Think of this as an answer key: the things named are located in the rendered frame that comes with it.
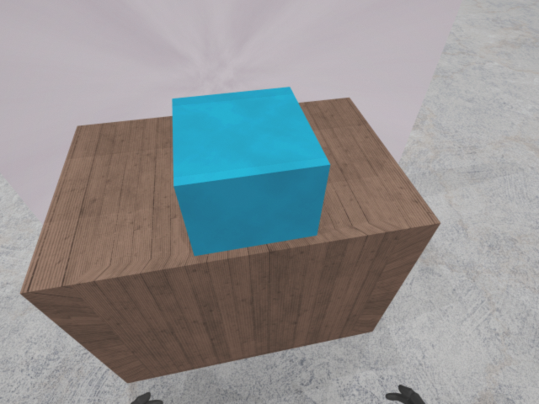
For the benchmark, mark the right robot hand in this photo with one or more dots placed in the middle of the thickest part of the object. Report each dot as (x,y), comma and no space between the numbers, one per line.
(407,396)

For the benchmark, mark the pedestal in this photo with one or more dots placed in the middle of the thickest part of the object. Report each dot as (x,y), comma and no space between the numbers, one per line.
(114,268)

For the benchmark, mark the carton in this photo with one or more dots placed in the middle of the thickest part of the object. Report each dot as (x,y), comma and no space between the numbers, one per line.
(247,169)

